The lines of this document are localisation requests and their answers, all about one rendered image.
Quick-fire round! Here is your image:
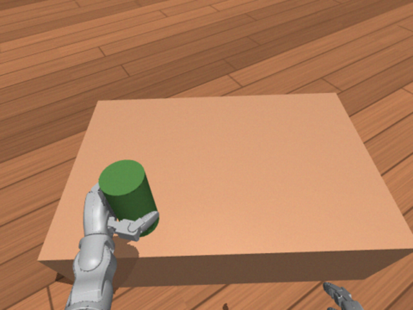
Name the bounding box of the left robot hand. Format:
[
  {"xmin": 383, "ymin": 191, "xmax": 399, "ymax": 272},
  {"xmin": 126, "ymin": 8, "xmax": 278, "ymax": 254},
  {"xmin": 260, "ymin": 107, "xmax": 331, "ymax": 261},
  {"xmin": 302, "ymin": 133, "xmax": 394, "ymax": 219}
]
[{"xmin": 83, "ymin": 182, "xmax": 159, "ymax": 242}]

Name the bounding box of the left robot arm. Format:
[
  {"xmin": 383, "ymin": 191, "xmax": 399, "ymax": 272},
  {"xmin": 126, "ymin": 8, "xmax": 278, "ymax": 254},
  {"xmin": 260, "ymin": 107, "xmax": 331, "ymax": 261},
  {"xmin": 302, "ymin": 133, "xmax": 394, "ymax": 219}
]
[{"xmin": 65, "ymin": 233, "xmax": 117, "ymax": 310}]

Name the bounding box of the can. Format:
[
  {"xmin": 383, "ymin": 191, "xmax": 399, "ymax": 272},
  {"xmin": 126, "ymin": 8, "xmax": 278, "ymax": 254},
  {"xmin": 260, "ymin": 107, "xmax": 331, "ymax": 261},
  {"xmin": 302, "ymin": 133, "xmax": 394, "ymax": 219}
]
[{"xmin": 99, "ymin": 160, "xmax": 159, "ymax": 237}]

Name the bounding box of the right robot hand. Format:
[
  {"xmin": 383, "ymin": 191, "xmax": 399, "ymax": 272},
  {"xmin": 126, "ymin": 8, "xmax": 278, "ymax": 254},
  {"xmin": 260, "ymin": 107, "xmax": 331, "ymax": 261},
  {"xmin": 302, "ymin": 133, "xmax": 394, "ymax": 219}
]
[{"xmin": 323, "ymin": 282, "xmax": 364, "ymax": 310}]

